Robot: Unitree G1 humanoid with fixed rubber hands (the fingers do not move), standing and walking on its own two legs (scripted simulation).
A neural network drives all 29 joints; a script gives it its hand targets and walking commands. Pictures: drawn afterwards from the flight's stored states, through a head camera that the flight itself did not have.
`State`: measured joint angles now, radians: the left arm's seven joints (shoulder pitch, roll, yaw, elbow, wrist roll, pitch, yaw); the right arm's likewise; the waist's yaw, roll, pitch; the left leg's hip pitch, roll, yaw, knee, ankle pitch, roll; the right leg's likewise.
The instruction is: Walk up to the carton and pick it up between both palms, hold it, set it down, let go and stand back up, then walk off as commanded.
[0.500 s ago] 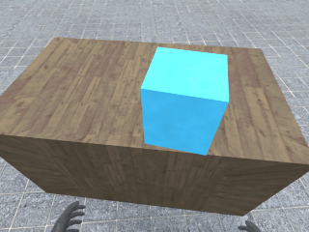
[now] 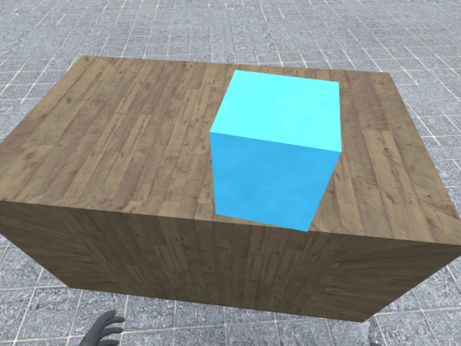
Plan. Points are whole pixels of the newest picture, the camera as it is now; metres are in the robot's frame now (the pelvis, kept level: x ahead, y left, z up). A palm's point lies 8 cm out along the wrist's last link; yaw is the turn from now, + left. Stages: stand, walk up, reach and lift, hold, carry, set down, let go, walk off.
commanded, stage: stand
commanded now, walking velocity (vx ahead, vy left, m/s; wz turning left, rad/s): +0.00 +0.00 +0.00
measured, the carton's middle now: (272, 153) +0.49 -0.06 +0.04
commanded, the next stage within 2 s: none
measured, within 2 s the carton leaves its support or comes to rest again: neither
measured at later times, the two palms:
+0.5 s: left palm out of the picture +0.10 +0.27 -0.10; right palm out of the picture +0.06 -0.26 -0.12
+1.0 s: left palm out of the picture +0.06 +0.27 -0.10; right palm out of the picture +0.02 -0.26 -0.11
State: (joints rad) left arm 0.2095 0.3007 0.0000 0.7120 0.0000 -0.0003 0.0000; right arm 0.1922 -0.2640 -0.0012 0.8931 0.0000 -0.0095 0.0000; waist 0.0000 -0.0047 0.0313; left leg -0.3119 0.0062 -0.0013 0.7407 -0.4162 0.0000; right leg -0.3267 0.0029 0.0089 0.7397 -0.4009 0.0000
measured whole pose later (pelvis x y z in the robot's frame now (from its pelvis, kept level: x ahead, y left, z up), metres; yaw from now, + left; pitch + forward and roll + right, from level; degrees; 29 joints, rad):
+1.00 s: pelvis -0.03 +0.00 +0.01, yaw +0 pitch -1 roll +0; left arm 0.21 0.30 0.00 0.86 0.00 0.00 0.00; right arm 0.19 -0.27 0.00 1.02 0.00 -0.02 0.00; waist 0.00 0.00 0.03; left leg -0.31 0.01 0.00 0.62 -0.30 0.00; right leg -0.32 0.00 0.01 0.62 -0.28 0.00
